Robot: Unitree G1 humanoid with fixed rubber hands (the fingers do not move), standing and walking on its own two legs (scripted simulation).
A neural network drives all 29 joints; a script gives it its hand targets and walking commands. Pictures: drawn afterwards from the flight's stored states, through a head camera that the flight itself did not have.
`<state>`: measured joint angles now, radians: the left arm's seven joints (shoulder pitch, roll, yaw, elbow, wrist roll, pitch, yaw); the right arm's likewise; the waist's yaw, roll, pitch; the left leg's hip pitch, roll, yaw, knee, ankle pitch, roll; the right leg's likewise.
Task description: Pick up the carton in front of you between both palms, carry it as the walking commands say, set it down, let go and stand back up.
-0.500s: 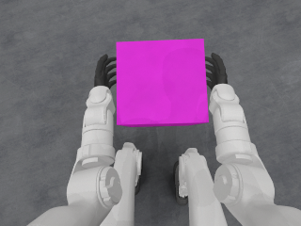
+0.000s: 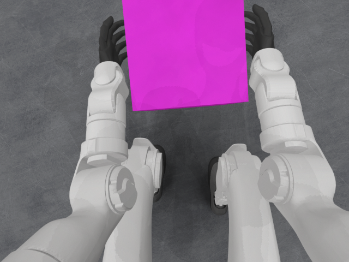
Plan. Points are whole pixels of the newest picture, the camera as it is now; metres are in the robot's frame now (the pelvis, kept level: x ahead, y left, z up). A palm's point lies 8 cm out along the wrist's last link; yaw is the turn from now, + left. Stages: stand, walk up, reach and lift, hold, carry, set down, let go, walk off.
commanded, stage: set down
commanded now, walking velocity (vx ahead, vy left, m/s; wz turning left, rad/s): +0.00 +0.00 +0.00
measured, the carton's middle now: (185, 65) +0.49 +0.03 -0.20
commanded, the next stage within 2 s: none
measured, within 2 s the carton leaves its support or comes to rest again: rests again in 1.18 s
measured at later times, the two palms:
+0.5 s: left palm (119, 59) +0.50 +0.19 -0.20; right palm (242, 56) +0.52 -0.11 -0.23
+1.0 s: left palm (118, 61) +0.50 +0.20 -0.22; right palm (238, 59) +0.52 -0.11 -0.25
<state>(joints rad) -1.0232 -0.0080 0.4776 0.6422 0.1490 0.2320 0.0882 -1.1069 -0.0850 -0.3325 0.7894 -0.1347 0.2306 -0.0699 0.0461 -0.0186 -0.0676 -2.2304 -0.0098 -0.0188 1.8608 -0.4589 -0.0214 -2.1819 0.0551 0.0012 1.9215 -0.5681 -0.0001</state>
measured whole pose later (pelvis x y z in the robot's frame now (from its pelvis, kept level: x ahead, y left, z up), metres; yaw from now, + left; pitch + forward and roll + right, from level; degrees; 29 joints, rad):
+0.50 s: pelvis +0.00 +0.00 -0.07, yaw +1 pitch +44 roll +1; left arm -1.21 0.12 0.43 0.87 0.03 0.19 0.08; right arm -1.26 -0.19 -0.18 0.95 -0.05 0.20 -0.14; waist 0.09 0.03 0.09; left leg -2.36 -0.04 -0.03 2.09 -0.50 -0.05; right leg -2.32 0.06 0.00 2.16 -0.62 -0.01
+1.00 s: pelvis -0.01 +0.00 -0.08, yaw +0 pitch +40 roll +1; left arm -1.30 0.20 0.44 1.04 0.03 0.13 0.05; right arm -1.36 -0.21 -0.17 1.09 -0.06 0.14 -0.07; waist 0.07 0.04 0.20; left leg -2.35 -0.04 -0.02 2.13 -0.49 -0.05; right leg -2.30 0.07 0.01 2.21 -0.61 0.01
